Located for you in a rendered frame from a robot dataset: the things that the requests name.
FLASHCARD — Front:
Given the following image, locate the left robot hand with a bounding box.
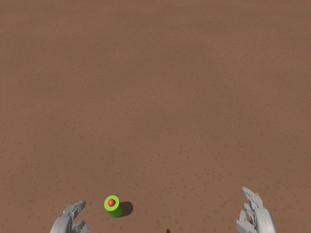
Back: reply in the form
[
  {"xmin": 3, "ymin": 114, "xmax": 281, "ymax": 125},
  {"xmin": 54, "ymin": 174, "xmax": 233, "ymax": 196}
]
[{"xmin": 50, "ymin": 200, "xmax": 90, "ymax": 233}]

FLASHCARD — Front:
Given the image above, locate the right robot hand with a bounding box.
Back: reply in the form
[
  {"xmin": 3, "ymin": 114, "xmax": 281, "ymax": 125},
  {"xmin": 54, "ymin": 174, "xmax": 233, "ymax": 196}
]
[{"xmin": 236, "ymin": 186, "xmax": 277, "ymax": 233}]

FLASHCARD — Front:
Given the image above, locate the bottle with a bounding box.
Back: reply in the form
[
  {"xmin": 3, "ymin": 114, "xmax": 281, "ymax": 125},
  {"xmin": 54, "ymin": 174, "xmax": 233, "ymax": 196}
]
[{"xmin": 104, "ymin": 195, "xmax": 123, "ymax": 218}]

